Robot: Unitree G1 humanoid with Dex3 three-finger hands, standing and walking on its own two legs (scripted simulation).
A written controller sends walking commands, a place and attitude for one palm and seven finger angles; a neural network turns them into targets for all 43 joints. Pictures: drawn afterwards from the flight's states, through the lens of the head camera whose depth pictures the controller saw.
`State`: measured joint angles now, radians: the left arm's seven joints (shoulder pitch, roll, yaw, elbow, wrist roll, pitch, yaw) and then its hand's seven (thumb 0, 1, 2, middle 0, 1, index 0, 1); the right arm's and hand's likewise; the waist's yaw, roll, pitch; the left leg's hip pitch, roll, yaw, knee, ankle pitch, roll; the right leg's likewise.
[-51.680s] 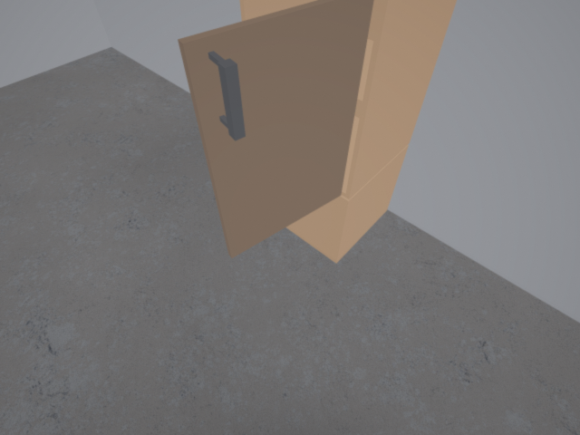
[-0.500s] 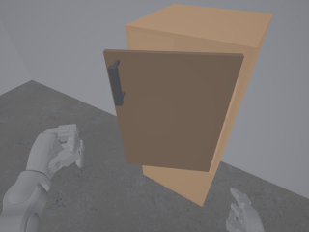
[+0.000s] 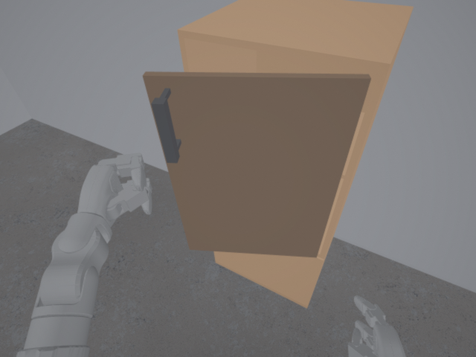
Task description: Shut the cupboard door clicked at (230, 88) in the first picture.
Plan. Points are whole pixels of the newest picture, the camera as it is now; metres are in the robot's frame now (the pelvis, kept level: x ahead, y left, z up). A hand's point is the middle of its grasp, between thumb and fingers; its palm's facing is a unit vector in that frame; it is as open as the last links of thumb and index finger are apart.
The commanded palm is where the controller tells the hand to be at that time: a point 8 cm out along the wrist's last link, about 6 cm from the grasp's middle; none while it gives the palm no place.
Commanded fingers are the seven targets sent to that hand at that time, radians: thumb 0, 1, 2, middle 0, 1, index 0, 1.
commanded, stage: bring the fist close to the handle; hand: left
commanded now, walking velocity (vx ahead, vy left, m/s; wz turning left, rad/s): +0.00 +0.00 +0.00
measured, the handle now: (169, 126) +0.49 +0.18 +0.16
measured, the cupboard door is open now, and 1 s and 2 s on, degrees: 24 24 8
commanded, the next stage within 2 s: push the door shut along its arc in 0.88 s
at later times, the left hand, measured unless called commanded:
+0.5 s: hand (174, 154) +0.40 +0.15 +0.17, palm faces +0.01 -1.00 -0.02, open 3.1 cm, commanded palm +0.37 +0.20 +0.16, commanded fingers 0.00 0.90 0.90 -1.30 -1.50 -1.30 -1.50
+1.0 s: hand (170, 154) +0.40 +0.15 +0.17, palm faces +0.02 -1.00 -0.01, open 3.1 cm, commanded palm +0.37 +0.20 +0.16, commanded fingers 0.00 0.90 0.90 -1.30 -1.50 -1.30 -1.50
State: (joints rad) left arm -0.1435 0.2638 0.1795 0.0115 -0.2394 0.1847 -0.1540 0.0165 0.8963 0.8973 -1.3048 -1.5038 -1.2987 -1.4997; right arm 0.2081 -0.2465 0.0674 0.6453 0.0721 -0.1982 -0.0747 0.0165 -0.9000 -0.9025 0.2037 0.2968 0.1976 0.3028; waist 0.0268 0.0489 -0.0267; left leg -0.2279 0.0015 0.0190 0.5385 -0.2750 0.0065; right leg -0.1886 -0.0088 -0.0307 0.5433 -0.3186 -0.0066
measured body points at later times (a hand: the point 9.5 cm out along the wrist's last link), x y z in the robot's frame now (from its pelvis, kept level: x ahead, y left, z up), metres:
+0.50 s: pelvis +0.00 +0.00 +0.00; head +0.00 -0.02 +0.45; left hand +0.39 +0.20 +0.17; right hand +0.16 -0.25 -0.10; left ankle +0.01 +0.12 -0.73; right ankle -0.02 -0.11 -0.73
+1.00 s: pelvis +0.00 +0.00 +0.00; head -0.01 -0.02 +0.45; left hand +0.39 +0.21 +0.17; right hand +0.15 -0.25 -0.10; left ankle +0.01 +0.12 -0.73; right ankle -0.02 -0.11 -0.73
